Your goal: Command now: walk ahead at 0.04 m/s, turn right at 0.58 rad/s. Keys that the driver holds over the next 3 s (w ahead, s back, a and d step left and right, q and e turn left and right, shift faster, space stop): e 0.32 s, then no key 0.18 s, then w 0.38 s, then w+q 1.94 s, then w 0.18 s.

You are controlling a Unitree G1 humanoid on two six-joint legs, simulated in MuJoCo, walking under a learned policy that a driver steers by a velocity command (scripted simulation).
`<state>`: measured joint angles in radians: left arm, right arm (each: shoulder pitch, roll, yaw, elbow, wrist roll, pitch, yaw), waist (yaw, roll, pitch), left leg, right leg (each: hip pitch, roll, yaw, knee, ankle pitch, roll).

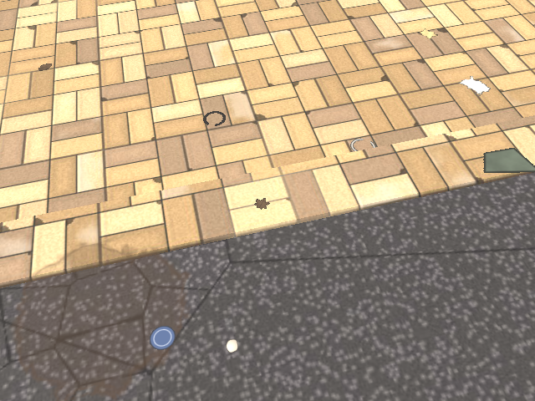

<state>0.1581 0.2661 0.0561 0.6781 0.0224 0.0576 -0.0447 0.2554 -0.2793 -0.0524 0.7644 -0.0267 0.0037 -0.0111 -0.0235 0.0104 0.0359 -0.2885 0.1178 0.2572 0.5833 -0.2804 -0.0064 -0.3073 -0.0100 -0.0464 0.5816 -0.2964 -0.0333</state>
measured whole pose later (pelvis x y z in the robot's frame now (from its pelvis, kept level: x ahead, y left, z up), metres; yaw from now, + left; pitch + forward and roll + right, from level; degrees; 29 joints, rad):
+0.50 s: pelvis +0.00 +0.01 +0.01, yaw -15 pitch +1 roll +0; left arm 0.22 0.29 0.07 0.70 0.01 0.05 -0.01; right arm 0.20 -0.26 -0.03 0.70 -0.02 0.03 -0.03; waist 0.01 -0.04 0.04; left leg -0.26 -0.04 -0.01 0.51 -0.26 0.03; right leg -0.34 0.14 0.18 0.57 -0.27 -0.04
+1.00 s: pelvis +0.08 -0.05 +0.02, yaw -16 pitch +0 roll +0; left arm 0.30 0.25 0.03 0.81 0.03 -0.06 0.00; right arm 0.34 -0.27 -0.06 0.84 -0.02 -0.02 0.03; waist -0.01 0.03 0.00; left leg -0.40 -0.01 -0.03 0.94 -0.35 0.08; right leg -0.12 0.04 -0.04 0.35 -0.24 -0.06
